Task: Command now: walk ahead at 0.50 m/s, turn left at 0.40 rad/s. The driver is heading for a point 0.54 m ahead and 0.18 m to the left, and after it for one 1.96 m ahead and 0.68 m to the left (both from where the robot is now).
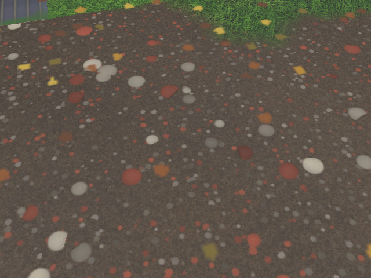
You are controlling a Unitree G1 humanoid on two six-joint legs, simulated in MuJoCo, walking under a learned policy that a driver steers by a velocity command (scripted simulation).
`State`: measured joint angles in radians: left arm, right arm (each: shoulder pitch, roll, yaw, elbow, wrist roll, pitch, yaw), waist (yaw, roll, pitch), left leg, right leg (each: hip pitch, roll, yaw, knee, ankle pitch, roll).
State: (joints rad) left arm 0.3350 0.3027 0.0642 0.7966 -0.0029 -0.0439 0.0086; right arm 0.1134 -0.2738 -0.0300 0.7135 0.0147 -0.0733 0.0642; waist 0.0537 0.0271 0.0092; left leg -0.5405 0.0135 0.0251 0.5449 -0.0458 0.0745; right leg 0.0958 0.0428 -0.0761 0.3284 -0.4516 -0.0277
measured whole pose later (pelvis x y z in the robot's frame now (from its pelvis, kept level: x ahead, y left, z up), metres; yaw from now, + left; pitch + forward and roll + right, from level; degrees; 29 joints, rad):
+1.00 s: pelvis +0.52 +0.12 +0.00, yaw +36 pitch +2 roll -2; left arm 0.35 0.32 0.08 0.86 -0.03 -0.05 0.01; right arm 0.06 -0.28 -0.05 0.57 0.02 -0.02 0.06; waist 0.08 0.02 0.04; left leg -0.52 0.01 0.04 0.59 -0.12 0.10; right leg 0.08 -0.06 -0.24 0.43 -0.47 0.05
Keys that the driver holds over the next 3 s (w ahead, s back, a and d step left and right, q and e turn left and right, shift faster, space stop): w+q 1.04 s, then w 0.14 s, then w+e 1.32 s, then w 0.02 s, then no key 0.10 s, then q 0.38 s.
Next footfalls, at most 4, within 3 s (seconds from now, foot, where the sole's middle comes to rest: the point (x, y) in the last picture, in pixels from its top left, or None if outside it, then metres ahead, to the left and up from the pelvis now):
0.48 right None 0.47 -0.07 -0.76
1.00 left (124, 236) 0.60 0.29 -0.76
1.54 right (135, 152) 0.99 0.31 -0.76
2.02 left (75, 123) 1.14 0.61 -0.76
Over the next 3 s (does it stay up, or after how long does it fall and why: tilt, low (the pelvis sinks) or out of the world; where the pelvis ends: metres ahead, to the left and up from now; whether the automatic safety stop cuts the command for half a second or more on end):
stays up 1.48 0.48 0.02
